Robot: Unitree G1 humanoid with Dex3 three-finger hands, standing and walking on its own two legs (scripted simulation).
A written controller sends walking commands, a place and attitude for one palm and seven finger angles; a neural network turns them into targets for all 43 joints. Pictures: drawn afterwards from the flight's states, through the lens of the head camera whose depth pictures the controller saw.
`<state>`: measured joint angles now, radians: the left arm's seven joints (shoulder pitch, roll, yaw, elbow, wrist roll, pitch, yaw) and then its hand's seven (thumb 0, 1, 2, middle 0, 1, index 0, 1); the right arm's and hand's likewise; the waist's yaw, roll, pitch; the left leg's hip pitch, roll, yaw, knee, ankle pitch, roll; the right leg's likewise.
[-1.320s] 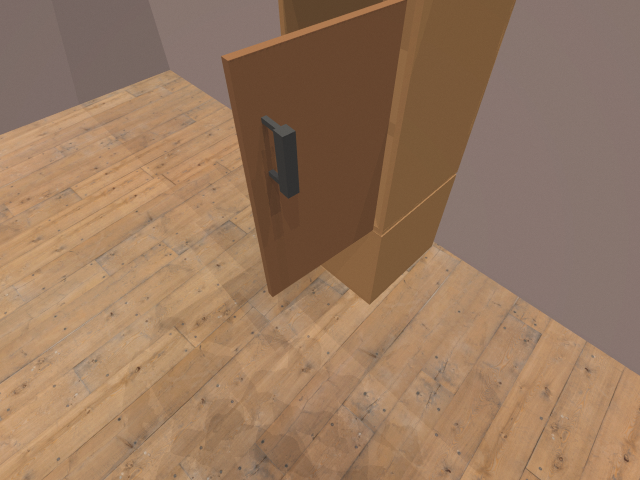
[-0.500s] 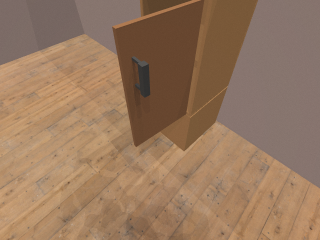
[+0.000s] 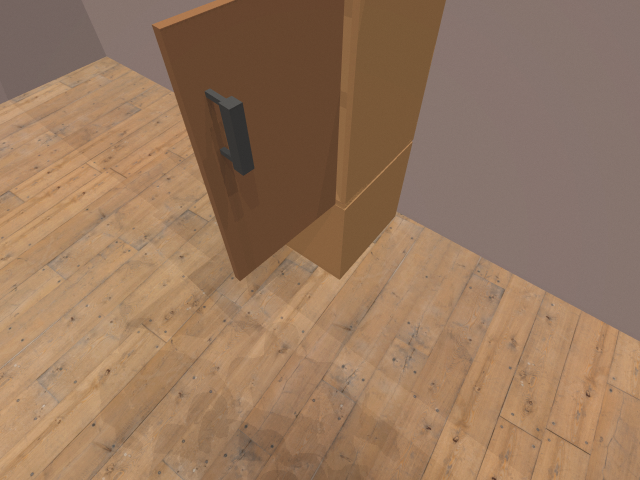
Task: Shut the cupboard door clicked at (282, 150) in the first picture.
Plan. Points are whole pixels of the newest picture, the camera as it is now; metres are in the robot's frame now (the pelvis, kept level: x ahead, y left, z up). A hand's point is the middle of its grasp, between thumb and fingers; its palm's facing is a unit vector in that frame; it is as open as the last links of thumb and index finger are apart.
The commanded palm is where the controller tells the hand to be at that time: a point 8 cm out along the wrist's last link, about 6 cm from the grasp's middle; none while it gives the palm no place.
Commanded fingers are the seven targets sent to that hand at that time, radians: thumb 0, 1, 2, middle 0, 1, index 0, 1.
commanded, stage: walk to a spot facing it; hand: left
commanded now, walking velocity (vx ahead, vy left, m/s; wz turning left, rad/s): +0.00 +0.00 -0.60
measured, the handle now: (228, 132) +0.58 +0.19 +0.09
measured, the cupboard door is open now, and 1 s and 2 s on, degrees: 85 85 85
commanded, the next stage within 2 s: none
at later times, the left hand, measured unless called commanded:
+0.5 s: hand out of the picture +0.05 +0.17 -0.15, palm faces -0.14 -0.95 -0.28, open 7.3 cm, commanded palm none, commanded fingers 0.00 0.90 0.90 -0.20 -0.30 -0.20 -0.30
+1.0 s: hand (231, 442) +0.19 +0.15 -0.17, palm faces -0.50 -0.82 -0.29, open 7.3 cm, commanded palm none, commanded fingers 0.00 0.90 0.90 -0.20 -0.30 -0.20 -0.30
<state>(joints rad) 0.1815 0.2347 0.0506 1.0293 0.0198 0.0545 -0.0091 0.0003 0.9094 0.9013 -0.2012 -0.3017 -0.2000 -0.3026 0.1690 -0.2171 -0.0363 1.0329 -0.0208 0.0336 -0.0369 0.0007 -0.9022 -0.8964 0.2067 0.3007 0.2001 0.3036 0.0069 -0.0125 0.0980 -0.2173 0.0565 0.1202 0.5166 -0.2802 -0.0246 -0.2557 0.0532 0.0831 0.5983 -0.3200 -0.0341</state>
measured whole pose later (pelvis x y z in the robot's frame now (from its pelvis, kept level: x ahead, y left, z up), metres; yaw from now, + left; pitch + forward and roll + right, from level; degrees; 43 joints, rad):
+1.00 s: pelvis -0.01 -0.01 -0.01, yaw -33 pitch +2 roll +0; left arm 0.18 0.30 0.09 0.88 0.03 0.03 -0.04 0.00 0.91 0.90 -0.20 -0.30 -0.20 -0.30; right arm 0.22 -0.24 -0.05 0.90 -0.02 0.03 -0.02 0.00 -0.90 -0.90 0.21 0.30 0.20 0.30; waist 0.01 0.00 0.10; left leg -0.30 0.15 0.10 0.73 -0.45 -0.07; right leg -0.33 -0.03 -0.02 0.61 -0.28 0.01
